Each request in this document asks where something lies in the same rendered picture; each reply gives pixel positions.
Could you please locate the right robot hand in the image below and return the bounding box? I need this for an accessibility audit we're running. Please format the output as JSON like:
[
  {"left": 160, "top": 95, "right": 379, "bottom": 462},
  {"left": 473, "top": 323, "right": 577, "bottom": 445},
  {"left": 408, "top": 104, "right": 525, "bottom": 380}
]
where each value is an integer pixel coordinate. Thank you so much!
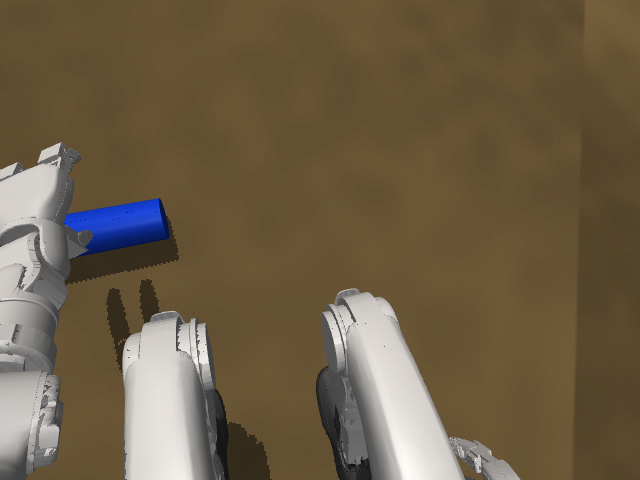
[{"left": 449, "top": 437, "right": 521, "bottom": 480}]

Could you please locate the left robot hand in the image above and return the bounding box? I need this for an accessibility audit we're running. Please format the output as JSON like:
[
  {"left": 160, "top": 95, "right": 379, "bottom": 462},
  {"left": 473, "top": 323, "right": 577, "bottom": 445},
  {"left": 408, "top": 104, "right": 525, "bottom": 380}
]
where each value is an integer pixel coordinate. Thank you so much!
[{"left": 0, "top": 142, "right": 93, "bottom": 260}]

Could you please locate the bottle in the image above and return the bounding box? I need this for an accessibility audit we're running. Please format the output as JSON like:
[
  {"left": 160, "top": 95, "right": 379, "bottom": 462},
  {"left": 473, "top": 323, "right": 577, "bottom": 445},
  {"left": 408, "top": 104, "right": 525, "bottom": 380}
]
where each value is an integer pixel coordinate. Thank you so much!
[{"left": 64, "top": 198, "right": 169, "bottom": 258}]

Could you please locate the right robot foot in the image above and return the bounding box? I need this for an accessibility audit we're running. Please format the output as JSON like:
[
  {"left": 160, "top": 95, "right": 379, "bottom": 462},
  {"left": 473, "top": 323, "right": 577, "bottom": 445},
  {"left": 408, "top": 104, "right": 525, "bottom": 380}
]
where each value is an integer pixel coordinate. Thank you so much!
[{"left": 316, "top": 366, "right": 371, "bottom": 480}]

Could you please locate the left robot foot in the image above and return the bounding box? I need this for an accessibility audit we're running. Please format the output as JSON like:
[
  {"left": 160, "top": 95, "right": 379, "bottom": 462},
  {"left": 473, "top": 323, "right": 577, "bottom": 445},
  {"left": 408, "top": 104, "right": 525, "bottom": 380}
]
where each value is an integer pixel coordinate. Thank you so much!
[{"left": 212, "top": 389, "right": 230, "bottom": 480}]

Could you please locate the left robot arm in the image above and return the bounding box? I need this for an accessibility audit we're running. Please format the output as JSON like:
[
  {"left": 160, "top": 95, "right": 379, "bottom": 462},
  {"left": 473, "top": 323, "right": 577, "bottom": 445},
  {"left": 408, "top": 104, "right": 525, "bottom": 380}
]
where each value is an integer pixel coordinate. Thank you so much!
[{"left": 0, "top": 218, "right": 70, "bottom": 480}]

